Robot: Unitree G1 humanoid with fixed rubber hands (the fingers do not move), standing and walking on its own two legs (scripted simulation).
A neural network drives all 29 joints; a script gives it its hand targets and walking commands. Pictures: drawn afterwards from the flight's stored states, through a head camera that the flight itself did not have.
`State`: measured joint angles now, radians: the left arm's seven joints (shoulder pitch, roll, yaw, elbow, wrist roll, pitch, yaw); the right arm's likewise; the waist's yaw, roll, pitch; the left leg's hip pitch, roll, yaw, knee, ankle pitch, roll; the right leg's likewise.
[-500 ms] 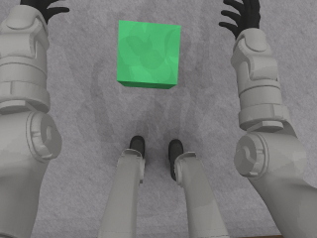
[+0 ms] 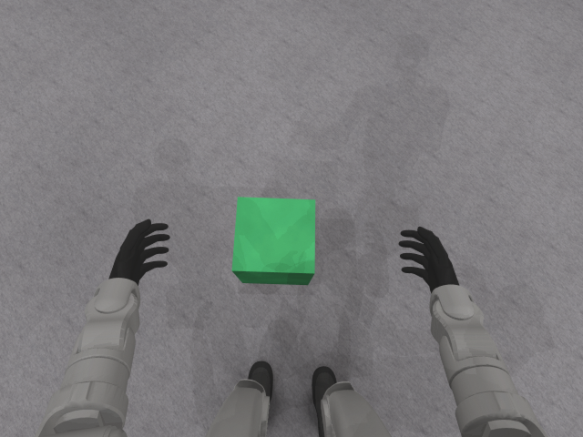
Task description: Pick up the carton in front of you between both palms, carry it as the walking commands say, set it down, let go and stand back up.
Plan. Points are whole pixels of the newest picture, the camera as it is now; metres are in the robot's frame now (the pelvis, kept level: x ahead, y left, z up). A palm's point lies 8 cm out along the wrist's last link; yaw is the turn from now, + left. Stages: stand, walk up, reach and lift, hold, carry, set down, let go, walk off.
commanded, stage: let go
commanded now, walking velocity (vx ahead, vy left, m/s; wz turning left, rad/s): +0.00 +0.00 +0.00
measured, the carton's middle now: (275, 244) +0.49 +0.04 -0.62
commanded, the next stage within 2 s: stand in 0.80 s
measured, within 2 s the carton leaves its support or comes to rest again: neither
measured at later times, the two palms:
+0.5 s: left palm (111, 396) +0.18 +0.21 -0.03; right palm (521, 395) +0.18 -0.25 -0.03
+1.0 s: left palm (69, 408) +0.17 +0.27 -0.05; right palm (546, 398) +0.17 -0.29 -0.05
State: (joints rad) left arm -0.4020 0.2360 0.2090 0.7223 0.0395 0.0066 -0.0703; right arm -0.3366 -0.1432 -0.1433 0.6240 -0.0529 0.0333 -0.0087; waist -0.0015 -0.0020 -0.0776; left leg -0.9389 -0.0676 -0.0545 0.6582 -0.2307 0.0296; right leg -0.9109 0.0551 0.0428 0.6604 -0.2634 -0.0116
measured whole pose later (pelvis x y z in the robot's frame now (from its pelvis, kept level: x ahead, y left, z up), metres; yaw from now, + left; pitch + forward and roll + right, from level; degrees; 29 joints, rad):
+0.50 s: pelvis +0.02 -0.02 +0.03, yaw +0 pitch -3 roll +1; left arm 0.23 0.21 0.04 0.45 -0.01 0.09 -0.07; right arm 0.23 -0.21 -0.03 0.44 0.01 0.09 0.06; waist -0.01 -0.01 0.08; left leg -0.14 -0.05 -0.06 0.44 -0.25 0.01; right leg -0.13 0.06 0.04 0.45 -0.28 -0.04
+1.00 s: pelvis +0.03 -0.01 +0.03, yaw +0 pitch +0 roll +0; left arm 0.22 0.32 0.06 0.63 0.03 0.05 0.00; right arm 0.19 -0.31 -0.04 0.67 -0.04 0.05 -0.01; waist 0.01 -0.02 0.02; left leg -0.21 -0.04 -0.04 0.52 -0.30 0.02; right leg -0.18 0.06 0.04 0.51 -0.32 -0.04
